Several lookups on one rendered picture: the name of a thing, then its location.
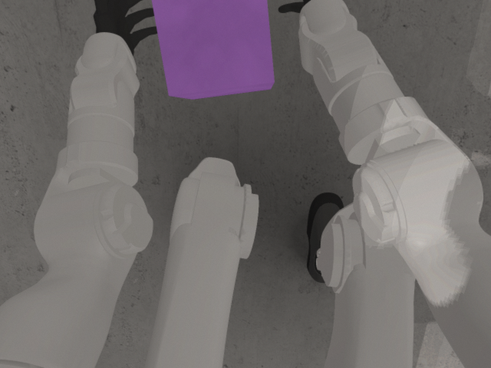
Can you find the robot left hand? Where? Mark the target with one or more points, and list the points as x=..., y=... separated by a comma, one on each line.
x=110, y=17

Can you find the robot left forearm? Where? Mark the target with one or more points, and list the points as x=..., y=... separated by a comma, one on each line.
x=100, y=118

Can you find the robot right upper arm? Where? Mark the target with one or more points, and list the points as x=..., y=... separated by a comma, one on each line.
x=426, y=200

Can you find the robot right forearm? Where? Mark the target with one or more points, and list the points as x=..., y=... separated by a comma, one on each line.
x=372, y=114

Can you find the carton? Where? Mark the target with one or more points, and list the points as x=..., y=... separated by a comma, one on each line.
x=213, y=48

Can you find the right robot foot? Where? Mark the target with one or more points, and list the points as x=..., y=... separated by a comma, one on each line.
x=322, y=209

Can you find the robot left upper arm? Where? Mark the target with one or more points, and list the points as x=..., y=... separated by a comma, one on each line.
x=89, y=238

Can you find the right robot thigh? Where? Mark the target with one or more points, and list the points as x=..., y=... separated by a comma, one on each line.
x=374, y=302

